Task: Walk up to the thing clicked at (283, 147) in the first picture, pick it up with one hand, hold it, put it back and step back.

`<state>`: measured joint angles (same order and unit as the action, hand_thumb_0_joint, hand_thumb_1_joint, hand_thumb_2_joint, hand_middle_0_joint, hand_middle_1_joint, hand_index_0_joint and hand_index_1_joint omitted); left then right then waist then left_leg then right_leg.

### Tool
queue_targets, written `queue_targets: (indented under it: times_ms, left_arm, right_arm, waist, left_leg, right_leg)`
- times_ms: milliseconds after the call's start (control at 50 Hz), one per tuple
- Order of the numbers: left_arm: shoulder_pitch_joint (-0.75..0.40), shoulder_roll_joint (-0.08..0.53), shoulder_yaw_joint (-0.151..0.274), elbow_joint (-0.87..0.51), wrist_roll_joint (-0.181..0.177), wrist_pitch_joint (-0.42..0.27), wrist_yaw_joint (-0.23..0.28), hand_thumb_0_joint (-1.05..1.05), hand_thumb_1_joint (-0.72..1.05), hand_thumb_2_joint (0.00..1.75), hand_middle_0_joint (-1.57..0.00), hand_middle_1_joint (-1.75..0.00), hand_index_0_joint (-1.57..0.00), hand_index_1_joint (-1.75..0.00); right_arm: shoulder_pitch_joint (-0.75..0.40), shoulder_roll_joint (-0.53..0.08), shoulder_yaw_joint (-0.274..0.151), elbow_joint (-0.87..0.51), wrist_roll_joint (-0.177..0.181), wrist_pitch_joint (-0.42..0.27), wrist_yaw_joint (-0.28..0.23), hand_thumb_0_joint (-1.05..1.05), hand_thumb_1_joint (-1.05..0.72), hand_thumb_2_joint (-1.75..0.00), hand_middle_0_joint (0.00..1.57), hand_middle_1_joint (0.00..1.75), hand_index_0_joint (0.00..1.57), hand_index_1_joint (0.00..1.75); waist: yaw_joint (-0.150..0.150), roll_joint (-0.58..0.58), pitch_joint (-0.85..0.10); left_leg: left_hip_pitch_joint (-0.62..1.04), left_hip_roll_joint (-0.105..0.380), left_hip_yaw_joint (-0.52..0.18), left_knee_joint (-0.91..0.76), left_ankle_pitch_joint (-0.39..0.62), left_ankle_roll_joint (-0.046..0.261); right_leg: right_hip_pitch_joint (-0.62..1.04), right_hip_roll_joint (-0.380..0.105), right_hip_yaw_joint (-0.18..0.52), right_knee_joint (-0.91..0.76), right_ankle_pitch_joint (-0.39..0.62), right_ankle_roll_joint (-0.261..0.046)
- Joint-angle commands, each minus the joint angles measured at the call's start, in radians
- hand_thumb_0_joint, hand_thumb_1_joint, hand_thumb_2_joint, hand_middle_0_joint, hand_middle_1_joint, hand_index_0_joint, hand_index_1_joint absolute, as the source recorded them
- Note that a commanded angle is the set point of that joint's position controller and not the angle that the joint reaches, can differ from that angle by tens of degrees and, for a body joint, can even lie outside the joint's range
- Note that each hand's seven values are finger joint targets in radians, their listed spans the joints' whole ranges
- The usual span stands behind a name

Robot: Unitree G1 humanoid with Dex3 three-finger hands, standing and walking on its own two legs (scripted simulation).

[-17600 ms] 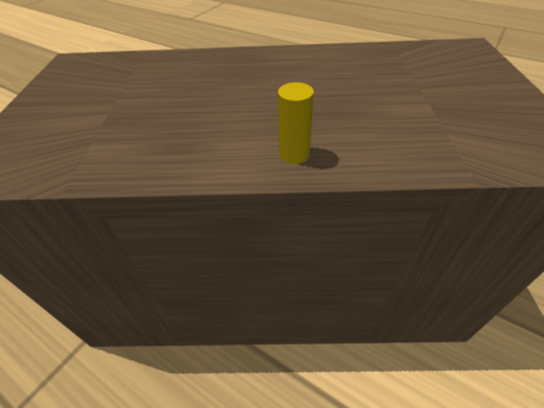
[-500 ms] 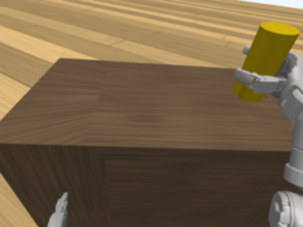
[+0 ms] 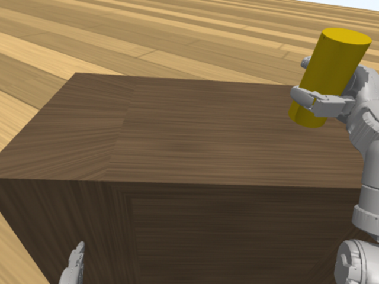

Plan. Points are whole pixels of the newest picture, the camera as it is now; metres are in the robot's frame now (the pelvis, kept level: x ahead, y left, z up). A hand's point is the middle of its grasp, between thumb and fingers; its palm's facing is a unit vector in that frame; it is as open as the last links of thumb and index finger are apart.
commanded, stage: hold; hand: right
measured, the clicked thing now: (323, 81) +0.34 -0.17 +0.34
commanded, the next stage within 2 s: crouch in 0.64 s
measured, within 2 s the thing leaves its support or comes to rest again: neither
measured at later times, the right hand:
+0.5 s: hand (318, 91) +0.33 -0.17 +0.32, palm faces +0.14 +0.99 -0.02, open 8.7 cm
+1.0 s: hand (315, 99) +0.35 -0.18 +0.30, palm faces +0.17 +0.99 -0.01, open 8.7 cm
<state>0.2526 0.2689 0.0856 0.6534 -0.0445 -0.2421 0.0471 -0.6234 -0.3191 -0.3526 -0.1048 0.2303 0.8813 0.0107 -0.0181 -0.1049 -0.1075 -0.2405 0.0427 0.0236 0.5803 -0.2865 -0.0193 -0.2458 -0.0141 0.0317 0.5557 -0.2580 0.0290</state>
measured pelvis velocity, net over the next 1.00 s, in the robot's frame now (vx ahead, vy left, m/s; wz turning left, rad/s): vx -0.01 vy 0.00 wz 0.00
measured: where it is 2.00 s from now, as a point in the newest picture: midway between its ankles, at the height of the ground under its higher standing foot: outside the picture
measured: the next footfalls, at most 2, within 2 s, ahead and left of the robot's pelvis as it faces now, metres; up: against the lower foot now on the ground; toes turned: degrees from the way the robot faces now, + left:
none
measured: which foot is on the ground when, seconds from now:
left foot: down 0.00-1.00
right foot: down 0.00-1.00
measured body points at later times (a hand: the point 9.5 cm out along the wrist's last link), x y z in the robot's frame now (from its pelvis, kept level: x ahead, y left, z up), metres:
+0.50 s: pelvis -0.01 +0.00 +0.00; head -0.07 +0.04 +0.44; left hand +0.17 +0.26 -0.07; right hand +0.32 -0.22 +0.33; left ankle +0.02 +0.13 -0.73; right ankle +0.03 -0.14 -0.73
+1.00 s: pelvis -0.01 +0.00 +0.00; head -0.06 +0.04 +0.44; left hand +0.17 +0.25 -0.07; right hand +0.33 -0.23 +0.30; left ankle +0.02 +0.13 -0.73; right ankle +0.03 -0.14 -0.73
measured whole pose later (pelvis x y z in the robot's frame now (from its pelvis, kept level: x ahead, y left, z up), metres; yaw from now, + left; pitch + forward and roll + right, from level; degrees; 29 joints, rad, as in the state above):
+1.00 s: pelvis -0.01 +0.00 +0.00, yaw +0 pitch -3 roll +0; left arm 0.26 0.25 0.07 0.63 -0.04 -0.27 0.05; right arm -0.64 -0.33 -0.36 0.02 0.21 0.84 0.01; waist -0.01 -0.09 -0.09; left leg -0.25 0.04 0.02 0.59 -0.28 -0.02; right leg -0.26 -0.02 0.03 0.56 -0.25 0.03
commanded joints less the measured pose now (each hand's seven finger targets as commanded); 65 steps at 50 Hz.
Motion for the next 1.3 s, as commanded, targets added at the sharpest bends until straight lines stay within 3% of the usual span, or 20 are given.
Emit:
queue_targets:
  times_ms: [0, 40, 60, 80, 140, 200, 340, 460, 480, 560, 620, 640, 700, 720, 840, 1060, 1100, 1140, 1180, 1280]
  left_arm:
    - [-0.196, 0.117, 0.032, -0.196, 0.0, -0.064, 0.006, 0.0, -0.54, 0.04, -0.05, -0.05, -0.05, -0.05]
    - [-0.217, 0.1, 0.016, -0.233, -0.003, -0.068, 0.005, 0.0, -0.53, 0.04, -0.05, -0.06, -0.05, -0.05]
    - [-0.129, 0.129, 0.06, -0.144, 0.001, -0.056, 0.011, 0.0, -0.54, 0.04, -0.05, -0.05, -0.05, -0.05]
    - [-0.177, 0.108, 0.024, -0.199, -0.003, -0.063, 0.007, 0.0, -0.53, 0.04, -0.05, -0.06, -0.05, -0.05]
    - [-0.174, 0.095, 0.015, -0.173, -0.002, -0.063, 0.005, 0.0, -0.54, 0.04, -0.05, -0.05, -0.05, -0.05]
    - [-0.193, 0.117, 0.034, -0.222, -0.001, -0.072, 0.004, 0.0, -0.54, 0.04, -0.05, -0.05, -0.05, -0.05]
    - [-0.168, 0.105, 0.033, -0.192, 0.0, -0.074, 0.007, 0.0, -0.54, 0.04, -0.05, -0.05, -0.05, -0.05]
    - [-0.171, 0.113, 0.043, -0.168, 0.001, -0.071, 0.009, 0.0, -0.54, 0.04, -0.05, -0.05, -0.05, -0.05]
    - [-0.197, 0.095, 0.014, -0.212, 0.0, -0.075, 0.006, 0.0, -0.54, 0.04, -0.05, -0.06, -0.05, -0.05]
    - [-0.207, 0.089, 0.006, -0.222, -0.001, -0.076, 0.007, 0.0, -0.54, 0.04, -0.05, -0.06, -0.05, -0.05]
    - [-0.16, 0.123, 0.049, -0.195, -0.001, -0.074, 0.006, 0.0, -0.54, 0.04, -0.05, -0.05, -0.05, -0.05]
    - [-0.162, 0.096, 0.017, -0.21, -0.001, -0.073, 0.002, 0.0, -0.54, 0.04, -0.05, -0.05, -0.05, -0.05]
    - [-0.159, 0.11, 0.04, -0.198, -0.005, -0.078, 0.002, 0.0, -0.54, 0.04, -0.05, -0.05, -0.05, -0.05]
    - [-0.172, 0.093, 0.019, -0.197, -0.005, -0.08, 0.0, 0.0, -0.52, 0.05, -0.05, -0.07, -0.06, -0.05]
    - [-0.154, 0.083, 0.012, -0.188, 0.0, -0.085, -0.001, 0.0, -0.53, 0.04, -0.04, -0.05, -0.05, -0.05]
    - [-0.129, 0.069, -0.005, -0.189, 0.018, -0.115, 0.016, 0.0, -0.53, 0.04, -0.05, -0.05, -0.05, -0.05]
    - [-0.136, 0.101, 0.03, -0.226, 0.023, -0.123, 0.022, 0.0, -0.52, 0.04, -0.05, -0.06, -0.06, -0.05]
    - [-0.099, 0.077, 0.01, -0.172, 0.023, -0.121, 0.022, 0.0, -0.53, 0.05, -0.05, -0.05, -0.05, -0.05]
    - [-0.096, 0.102, 0.043, -0.188, 0.027, -0.13, 0.026, 0.0, -0.53, 0.05, -0.05, -0.06, -0.05, -0.05]
    - [-0.128, 0.102, 0.04, -0.215, 0.03, -0.123, 0.034, 0.0, -0.53, 0.05, -0.05, -0.06, -0.06, -0.05]
  right_arm:
    - [-0.49, -0.238, -0.061, -0.196, 0.008, -0.091, -0.007, 0.0, -0.31, -1.27, 1.28, 1.39, 1.31, 1.39]
    - [-0.504, -0.215, -0.038, -0.214, 0.01, -0.088, -0.004, 0.0, -0.32, -1.27, 1.28, 1.39, 1.31, 1.39]
    - [-0.495, -0.244, -0.068, -0.191, 0.011, -0.085, -0.005, 0.0, -0.33, -1.28, 1.28, 1.39, 1.31, 1.39]
    - [-0.49, -0.221, -0.047, -0.181, 0.013, -0.083, -0.004, 0.0, -0.34, -1.28, 1.28, 1.39, 1.32, 1.39]
    - [-0.473, -0.229, -0.063, -0.173, 0.009, -0.078, -0.003, 0.0, -0.33, -1.29, 1.28, 1.4, 1.32, 1.4]
    - [-0.501, -0.212, -0.035, -0.196, 0.004, -0.085, -0.004, 0.0, -0.33, -1.3, 1.29, 1.41, 1.33, 1.41]
    - [-0.506, -0.25, -0.075, -0.196, 0.009, -0.099, -0.011, 0.0, -0.35, -1.27, 1.28, 1.39, 1.31, 1.39]
    - [-0.52, -0.238, -0.052, -0.207, 0.002, -0.093, -0.011, 0.0, -0.35, -1.29, 1.29, 1.4, 1.32, 1.4]
    - [-0.491, -0.221, -0.05, -0.168, 0.003, -0.089, -0.01, 0.0, -0.37, -1.29, 1.3, 1.4, 1.33, 1.4]
    - [-0.495, -0.229, -0.047, -0.169, 0.002, -0.083, -0.003, 0.0, -0.32, -1.28, 1.28, 1.4, 1.32, 1.4]
    - [-0.492, -0.259, -0.075, -0.174, 0.004, -0.081, -0.005, 0.0, -0.3, -1.28, 1.27, 1.4, 1.31, 1.4]
    - [-0.486, -0.245, -0.061, -0.171, 0.003, -0.08, -0.001, 0.0, -0.32, -1.27, 1.28, 1.39, 1.31, 1.39]
    - [-0.484, -0.237, -0.061, -0.174, 0.011, -0.076, -0.002, 0.0, -0.31, -1.27, 1.27, 1.39, 1.31, 1.39]
    - [-0.478, -0.246, -0.065, -0.174, 0.008, -0.077, 0.002, 0.0, -0.23, -1.34, 1.28, 1.45, 1.33, 1.45]
    - [-0.474, -0.226, -0.059, -0.123, 0.004, -0.084, -0.007, 0.0, -0.29, -1.22, 1.26, 1.35, 1.29, 1.35]
    - [-0.545, -0.24, -0.036, 0.093, -0.047, -0.247, -0.005, 0.0, -0.32, -1.27, 1.31, 1.4, 1.34, 1.4]
    - [-0.595, -0.27, -0.043, 0.093, -0.058, -0.299, -0.009, 0.0, -0.31, -1.26, 1.3, 1.39, 1.33, 1.39]
    - [-0.604, -0.274, -0.046, 0.137, -0.062, -0.338, -0.011, 0.0, -0.31, -1.27, 1.31, 1.4, 1.34, 1.4]
    - [-0.617, -0.288, -0.058, 0.156, -0.064, -0.389, -0.015, 0.0, -0.36, -1.26, 1.31, 1.39, 1.33, 1.39]
    - [-0.649, -0.302, -0.049, 0.22, -0.079, -0.483, -0.025, 0.0, -0.34, -1.25, 1.3, 1.38, 1.32, 1.38]
  waist:
    - [-0.009, 0.113, -0.165]
    - [0.0, 0.122, -0.159]
    - [0.013, 0.123, -0.159]
    - [0.005, 0.136, -0.132]
    - [-0.004, 0.116, -0.144]
    - [0.005, 0.119, -0.16]
    - [-0.003, 0.109, -0.164]
    - [0.003, 0.083, -0.162]
    - [0.001, 0.116, -0.148]
    - [-0.001, 0.115, -0.138]
    - [0.004, 0.103, -0.161]
    - [0.004, 0.093, -0.149]
    - [0.013, 0.12, -0.123]
    - [0.002, 0.106, -0.117]
    - [0.013, 0.111, -0.104]
    - [0.033, 0.123, -0.131]
    - [0.047, 0.109, -0.189]
    - [0.034, 0.069, -0.162]
    - [0.037, 0.071, -0.211]
    - [0.029, 0.069, -0.236]
  left_leg:
    - [-0.006, -0.041, 0.059, -0.118, 0.118, 0.007]
    - [-0.01, -0.04, 0.058, -0.125, 0.1, 0.003]
    - [-0.013, -0.039, 0.055, -0.128, 0.102, 0.004]
    - [-0.019, -0.038, 0.053, -0.133, 0.099, 0.0]
    - [-0.015, -0.037, 0.05, -0.129, 0.126, 0.0]
    - [-0.016, -0.043, 0.058, -0.125, 0.111, 0.004]
    - [-0.014, -0.042, 0.056, -0.127, 0.087, 0.005]
    - [-0.017, -0.042, 0.055, -0.126, 0.087, 0.006]
    - [-0.017, -0.042, 0.056, -0.131, 0.076, 0.002]
    - [-0.026, -0.043, 0.057, -0.133, 0.047, 0.003]
    - [-0.026, -0.047, 0.062, -0.128, 0.058, 0.007]
    - [-0.026, -0.041, 0.057, -0.132, 0.063, 0.005]
    - [-0.042, -0.041, 0.053, -0.14, 0.046, -0.001]
    - [-0.046, -0.042, 0.055, -0.137, 0.037, 0.0]
    - [-0.046, -0.042, 0.05, -0.136, 0.048, -0.002]
    - [-0.059, -0.037, 0.034, -0.116, 0.079, -0.006]
    - [-0.046, -0.036, 0.029, -0.107, 0.092, -0.005]
    - [-0.075, -0.039, 0.03, -0.102, 0.074, 0.004]
    - [-0.055, -0.041, 0.03, -0.091, 0.101, 0.005]
    - [-0.043, -0.045, 0.029, -0.081, 0.117, 0.009]
  right_leg:
    - [0.082, 0.032, -0.032, -0.076, 0.11, -0.037]
    - [0.079, 0.035, -0.036, -0.075, 0.09, -0.04]
    - [0.088, 0.033, -0.034, -0.076, 0.085, -0.043]
    - [0.077, 0.035, -0.038, -0.078, 0.083, -0.043]
    - [0.082, 0.036, -0.042, -0.074, 0.107, -0.042]
    - [0.089, 0.032, -0.036, -0.082, 0.097, -0.039]
    - [0.088, 0.03, -0.038, -0.079, 0.073, -0.041]
    - [0.084, 0.033, -0.038, -0.08, 0.072, -0.039]
    - [0.072, 0.033, -0.04, -0.081, 0.063, -0.041]
    - [0.065, 0.033, -0.038, -0.086, 0.034, -0.042]
    - [0.075, 0.031, -0.034, -0.091, 0.042, -0.04]
    - [0.073, 0.035, -0.04, -0.085, 0.047, -0.041]
    - [0.067, 0.037, -0.044, -0.085, 0.026, -0.046]
    - [0.062, 0.037, -0.042, -0.086, 0.017, -0.045]
    - [0.056, 0.034, -0.041, -0.084, 0.024, -0.046]
    - [0.044, 0.028, -0.041, -0.066, 0.036, -0.046]
    - [0.057, 0.027, -0.043, -0.058, 0.045, -0.045]
    - [0.061, 0.019, -0.041, -0.065, 0.029, -0.038]
    - [0.062, 0.018, -0.037, -0.055, 0.055, -0.037]
    - [0.055, 0.011, -0.037, -0.047, 0.073, -0.032]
